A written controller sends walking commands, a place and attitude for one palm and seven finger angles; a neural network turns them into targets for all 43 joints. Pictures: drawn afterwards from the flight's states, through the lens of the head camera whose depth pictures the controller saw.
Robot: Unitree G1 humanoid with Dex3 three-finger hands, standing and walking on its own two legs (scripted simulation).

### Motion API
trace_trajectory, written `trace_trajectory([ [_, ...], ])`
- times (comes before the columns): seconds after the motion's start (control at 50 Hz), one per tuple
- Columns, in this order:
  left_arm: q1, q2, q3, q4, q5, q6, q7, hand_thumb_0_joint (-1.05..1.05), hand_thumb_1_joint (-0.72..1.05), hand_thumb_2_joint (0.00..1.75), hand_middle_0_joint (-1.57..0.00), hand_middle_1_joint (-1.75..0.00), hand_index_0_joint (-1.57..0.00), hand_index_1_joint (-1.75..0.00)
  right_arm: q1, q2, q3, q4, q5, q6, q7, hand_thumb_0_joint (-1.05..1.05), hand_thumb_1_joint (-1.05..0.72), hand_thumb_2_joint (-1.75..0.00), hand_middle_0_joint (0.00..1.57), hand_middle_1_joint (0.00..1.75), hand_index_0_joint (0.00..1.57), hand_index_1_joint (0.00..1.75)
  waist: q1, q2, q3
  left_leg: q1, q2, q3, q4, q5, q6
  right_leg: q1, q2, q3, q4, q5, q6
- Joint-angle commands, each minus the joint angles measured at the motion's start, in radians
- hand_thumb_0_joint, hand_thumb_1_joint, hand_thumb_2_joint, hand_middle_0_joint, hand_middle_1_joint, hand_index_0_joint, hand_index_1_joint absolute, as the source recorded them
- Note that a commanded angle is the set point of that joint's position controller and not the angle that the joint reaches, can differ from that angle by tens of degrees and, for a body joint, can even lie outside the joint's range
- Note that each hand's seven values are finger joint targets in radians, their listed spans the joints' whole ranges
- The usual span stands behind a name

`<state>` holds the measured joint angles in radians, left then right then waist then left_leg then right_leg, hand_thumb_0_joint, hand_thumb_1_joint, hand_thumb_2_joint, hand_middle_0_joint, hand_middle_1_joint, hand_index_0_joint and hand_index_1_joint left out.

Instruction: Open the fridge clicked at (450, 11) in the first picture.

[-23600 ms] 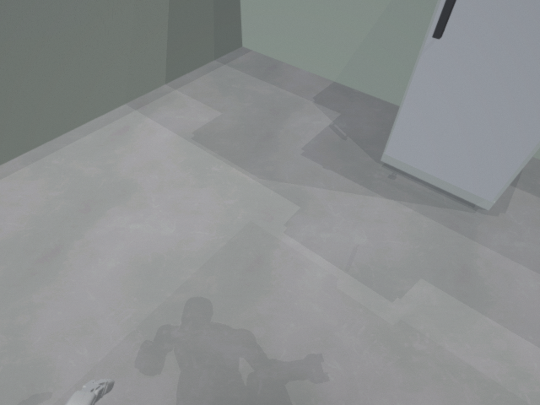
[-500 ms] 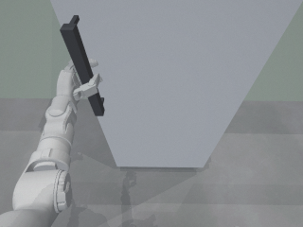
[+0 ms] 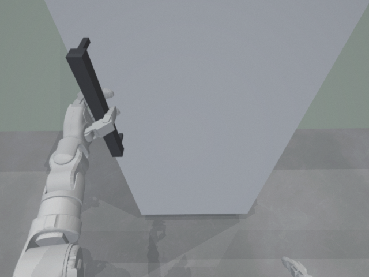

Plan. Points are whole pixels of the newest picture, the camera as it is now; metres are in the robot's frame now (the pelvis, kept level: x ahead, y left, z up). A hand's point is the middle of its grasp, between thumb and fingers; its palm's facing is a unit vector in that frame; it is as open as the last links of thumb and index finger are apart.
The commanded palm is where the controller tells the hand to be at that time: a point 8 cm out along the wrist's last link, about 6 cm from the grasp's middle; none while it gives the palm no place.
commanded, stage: grip the handle and tug to test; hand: left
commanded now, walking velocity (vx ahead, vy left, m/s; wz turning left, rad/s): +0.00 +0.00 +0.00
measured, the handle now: (104, 106) +0.46 +0.19 +0.12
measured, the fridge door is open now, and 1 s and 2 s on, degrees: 0 1 18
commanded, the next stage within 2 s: pull the door a little, standing still in 0.06 s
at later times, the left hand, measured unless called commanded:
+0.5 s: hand (108, 122) +0.41 +0.17 +0.12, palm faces +0.02 -1.00 -0.02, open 6.1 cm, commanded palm +0.35 +0.22 +0.12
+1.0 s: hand (107, 123) +0.41 +0.17 +0.12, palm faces +0.18 -0.95 -0.24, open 6.7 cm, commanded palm +0.37 +0.22 +0.11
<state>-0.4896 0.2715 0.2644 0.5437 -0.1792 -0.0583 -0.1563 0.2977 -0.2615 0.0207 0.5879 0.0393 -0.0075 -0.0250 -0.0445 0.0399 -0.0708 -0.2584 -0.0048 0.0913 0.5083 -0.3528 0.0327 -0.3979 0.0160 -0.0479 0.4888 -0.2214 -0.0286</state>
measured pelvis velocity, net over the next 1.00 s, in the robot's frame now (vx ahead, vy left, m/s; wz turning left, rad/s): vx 0.13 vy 0.03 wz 0.01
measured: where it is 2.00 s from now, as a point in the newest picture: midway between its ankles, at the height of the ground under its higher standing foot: outside the picture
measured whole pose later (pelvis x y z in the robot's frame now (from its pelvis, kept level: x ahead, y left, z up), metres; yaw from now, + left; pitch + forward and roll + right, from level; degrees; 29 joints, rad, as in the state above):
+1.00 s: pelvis +0.13 +0.03 -0.01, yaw +1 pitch +0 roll +3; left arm 0.18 0.18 0.07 -0.26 -0.06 -0.06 0.11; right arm 0.09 -0.15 0.04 0.57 -0.03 0.02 -0.05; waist -0.02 0.07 0.08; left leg -0.35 -0.06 -0.03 0.56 -0.20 -0.01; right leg -0.35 0.04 -0.01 0.84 -0.52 0.01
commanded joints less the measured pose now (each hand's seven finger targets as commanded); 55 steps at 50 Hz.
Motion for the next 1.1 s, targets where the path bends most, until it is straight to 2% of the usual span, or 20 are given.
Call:
trace_trajectory([
  [0.0, -0.136, 0.153, 0.007, -0.421, -0.025, -0.081, -0.053, 0.0, 0.9, 0.9, -0.45, -1.4, -0.45, -1.4, -0.049, -0.115, -0.047, -0.159, 0.006, -0.048, -0.006, 0.0, -0.9, -0.9, 0.2, 0.3, 0.2, 0.3, 0.084, 0.04, -0.416, 0.073, 0.025, -0.073, 0.002, 0.797, -0.023, 0.407, -0.031, 0.027, 0.066, 0.658, -0.021],
  [0.14, -0.007, 0.136, 0.016, -0.583, -0.033, -0.027, -0.038, 0.0, 0.9, 0.9, -0.45, -1.4, -0.45, -1.4, -0.085, -0.109, -0.046, -0.178, 0.004, -0.047, -0.009, 0.0, -0.9, -0.9, 0.2, 0.3, 0.2, 0.3, 0.087, -0.004, -0.372, 0.086, 0.023, -0.079, -0.002, 0.805, -0.026, 0.412, -0.025, 0.023, 0.059, 0.675, -0.02],
  [0.22, -0.22, 0.185, 0.029, -0.525, -0.011, 0.015, -0.007, 0.0, 0.9, 0.9, -0.45, -1.4, -0.45, -1.4, -0.061, -0.116, -0.054, -0.129, 0.001, -0.04, -0.032, 0.0, -0.9, -0.9, 0.2, 0.3, 0.2, 0.3, 0.038, 0.004, -0.311, 0.11, 0.027, -0.093, 0.014, 0.787, -0.026, 0.324, -0.017, 0.022, 0.045, 0.625, -0.013],
  [0.38, 0.053, 0.114, -0.004, -0.696, -0.027, 0.015, -0.014, 0.0, 0.9, 0.9, -0.45, -1.4, -0.45, -1.4, -0.104, -0.092, -0.049, -0.156, -0.006, -0.056, -0.022, 0.0, -0.9, -0.9, 0.2, 0.3, 0.2, 0.3, 0.085, -0.015, -0.359, 0.126, 0.023, -0.087, 0.022, 0.886, -0.036, 0.417, -0.031, 0.013, 0.061, 0.742, -0.017],
  [0.56, 0.567, 0.071, 0.004, -1.02, -0.044, -0.016, -0.029, 0.0, 0.9, 0.9, -0.45, -1.4, -0.45, -1.4, -0.144, -0.064, -0.041, -0.22, -0.021, -0.066, 0.005, 0.0, -0.9, -0.9, 0.2, 0.3, 0.2, 0.3, 0.133, -0.009, -0.231, 0.043, 0.019, -0.066, 0.018, 0.825, -0.041, 0.478, -0.023, 0.01, 0.024, 0.785, -0.03],
  [0.58, 0.546, 0.142, 0.063, -1.036, -0.042, -0.018, -0.019, 0.0, 0.9, 0.9, -0.45, -1.4, -0.45, -1.4, -0.146, -0.074, -0.045, -0.214, -0.02, -0.063, 0.002, 0.0, -0.9, -0.9, 0.2, 0.3, 0.2, 0.3, 0.133, -0.003, -0.228, 0.027, 0.017, -0.067, 0.031, 0.788, -0.038, 0.492, -0.025, 0.017, 0.028, 0.806, -0.036],
  [0.6, 0.212, 0.348, 0.131, -0.93, 0.101, -0.061, 0.117, 0.0, 0.9, 0.9, -0.45, -1.4, -0.45, -1.4, -0.189, -0.126, -0.032, -0.205, -0.025, -0.069, -0.028, 0.0, -0.9, -0.9, 0.2, 0.3, 0.2, 0.3, 0.089, -0.047, -0.15, -0.291, -0.024, -0.073, 0.233, 0.714, -0.05, 0.733, -0.098, 0.077, 0.082, 1.073, -0.082],
  [0.62, 0.37, 0.2, 0.084, -0.825, 0.097, -0.079, 0.167, 0.0, 0.9, 0.9, -0.45, -1.4, -0.45, -1.4, -0.164, -0.107, -0.054, -0.199, -0.028, -0.08, -0.028, 0.0, -0.9, -0.9, 0.2, 0.3, 0.2, 0.3, 0.142, -0.193, -0.188, -0.623, -0.079, -0.109, 0.483, 0.292, -0.106, 0.97, -0.238, 0.135, 0.15, 1.282, -0.182],
  [0.64, 0.475, 0.159, 0.054, -0.822, 0.101, -0.099, 0.191, 0.0, 0.9, 0.9, -0.45, -1.4, -0.45, -1.4, -0.165, -0.1, -0.065, -0.213, -0.024, -0.085, -0.024, 0.0, -0.9, -0.9, 0.2, 0.3, 0.2, 0.3, 0.16, -0.311, -0.193, -0.767, -0.109, -0.187, 0.661, -0.176, -0.088, 1.033, -0.367, 0.204, 0.141, 1.358, -0.228],
  [0.68, 0.504, 0.166, 0.047, -0.874, 0.12, -0.105, 0.212, 0.0, 0.9, 0.9, -0.45, -1.4, -0.45, -1.4, -0.171, -0.083, -0.064, -0.209, -0.037, -0.08, -0.037, 0.0, -0.9, -0.9, 0.2, 0.3, 0.2, 0.3, 0.152, -0.196, -0.092, -0.693, -0.039, -0.3, 0.606, -0.234, -0.014, 0.83, -0.377, 0.192, 0.116, 1.093, -0.146],
  [0.72, 0.388, 0.067, -0.072, -0.973, 0.127, -0.118, 0.209, 0.0, 0.9, 0.9, -0.45, -1.4, -0.45, -1.4, -0.189, -0.054, -0.028, -0.18, -0.067, -0.038, -0.038, 0.0, -0.9, -0.9, 0.2, 0.3, 0.2, 0.3, 0.076, 0.013, -0.106, -0.4, 0.059, -0.264, 0.266, 0.057, -0.005, 0.566, -0.315, 0.122, 0.153, 0.871, -0.092],
  [0.76, 0.382, 0.042, -0.129, -1.012, 0.13, -0.136, 0.216, 0.0, 0.9, 0.9, -0.45, -1.4, -0.45, -1.4, -0.17, -0.046, -0.026, -0.16, -0.063, -0.007, -0.048, 0.0, -0.9, -0.9, 0.2, 0.3, 0.2, 0.3, 0.019, 0.15, -0.247, 0.215, 0.038, -0.164, -0.087, 0.672, -0.035, 0.17, -0.137, -0.049, 0.262, 0.393, 0.002],
  [0.78, 0.392, 0.037, -0.155, -1.07, 0.117, -0.141, 0.226, 0.0, 0.9, 0.9, -0.45, -1.4, -0.45, -1.4, -0.179, -0.087, -0.061, -0.156, -0.068, -0.012, -0.053, 0.0, -0.9, -0.9, 0.2, 0.3, 0.2, 0.3, 0.022, 0.225, -0.349, 0.43, 0.156, -0.245, -0.069, 1.051, -0.023, 0.05, -0.029, -0.04, 0.483, -0.094, 0.014],
  [0.8, 0.406, 0.012, -0.18, -1.111, 0.121, -0.148, 0.24, 0.0, 0.9, 0.9, -0.45, -1.4, -0.45, -1.4, -0.182, -0.089, -0.067, -0.157, -0.061, -0.014, -0.042, 0.0, -0.9, -0.9, 0.2, 0.3, 0.2, 0.3, 0.035, 0.274, -0.424, 0.435, 0.255, -0.397, -0.036, 1.158, 0.056, 0.053, 0.023, 0.018, 0.666, -0.361, 0.024],
  [0.84, 0.528, -0.011, -0.169, -1.032, 0.131, -0.134, 0.255, 0.0, 0.9, 0.9, -0.45, -1.4, -0.45, -1.4, -0.179, -0.063, -0.057, -0.172, -0.067, -0.025, -0.039, 0.0, -0.9, -0.9, 0.2, 0.3, 0.2, 0.3, 0.023, 0.221, -0.229, 0.308, 0.268, -0.474, -0.071, 1.139, 0.147, -0.039, 0.039, 0.056, 0.674, -0.401, 0.046],
  [0.9, 0.582, 0.03, -0.142, -1.101, 0.147, -0.105, 0.259, 0.0, 0.9, 0.9, -0.45, -1.4, -0.45, -1.4, -0.216, -0.017, -0.029, -0.145, -0.077, -0.02, -0.041, 0.0, -0.9, -0.9, 0.2, 0.3, 0.2, 0.3, 0.021, 0.125, -0.157, 0.328, 0.303, -0.536, -0.034, 1.205, 0.166, -0.114, -0.015, 0.089, 0.454, -0.385, 0.05],
  [1.0, 0.658, 0.027, -0.139, -1.052, 0.13, -0.051, 0.262, 0.0, 0.9, 0.9, -0.45, -1.4, -0.45, -1.4, -0.262, -0.017, -0.015, -0.164, -0.057, -0.009, -0.058, 0.0, -0.9, -0.9, 0.2, 0.3, 0.2, 0.3, 0.036, -0.041, -0.212, 0.044, 0.221, -0.377, 0.003, 0.659, 0.085, 0.237, -0.056, 0.1, -0.025, 0.109, 0.033],
  [1.04, 0.647, 0.072, -0.111, -1.033, 0.138, -0.043, 0.261, 0.0, 0.9, 0.9, -0.45, -1.4, -0.45, -1.4, -0.279, 0.003, -0.007, -0.19, -0.048, -0.007, -0.065, 0.0, -0.9, -0.9, 0.2, 0.3, 0.2, 0.3, 0.031, -0.27, -0.234, -0.163, 0.0, -0.144, 0.228, 0.027, -0.025, 0.316, -0.284, 0.316, -0.11, 0.517, -0.046],
  [1.06, 0.634, 0.067, -0.088, -0.984, 0.13, -0.032, 0.261, 0.0, 0.9, 0.9, -0.45, -1.4, -0.45, -1.4, -0.275, 0.004, -0.012, -0.175, -0.047, -0.014, -0.069, 0.0, -0.9, -0.9, 0.2, 0.3, 0.2, 0.3, 0.049, -0.29, -0.189, -0.211, -0.067, -0.135, 0.423, -0.149, -0.046, 0.227, -0.348, 0.315, -0.136, 0.524, -0.078],
  [1.08, 0.634, 0.069, -0.075, -0.947, 0.125, -0.021, 0.264, 0.0, 0.9, 0.9, -0.45, -1.4, -0.45, -1.4, -0.263, -0.019, -0.028, -0.154, -0.034, -0.015, -0.068, 0.0, -0.9, -0.9, 0.2, 0.3, 0.2, 0.3, 0.043, -0.278, -0.185, -0.213, -0.08, -0.165, 0.543, -0.152, -0.05, 0.197, -0.338, 0.289, -0.143, 0.567, -0.003],
])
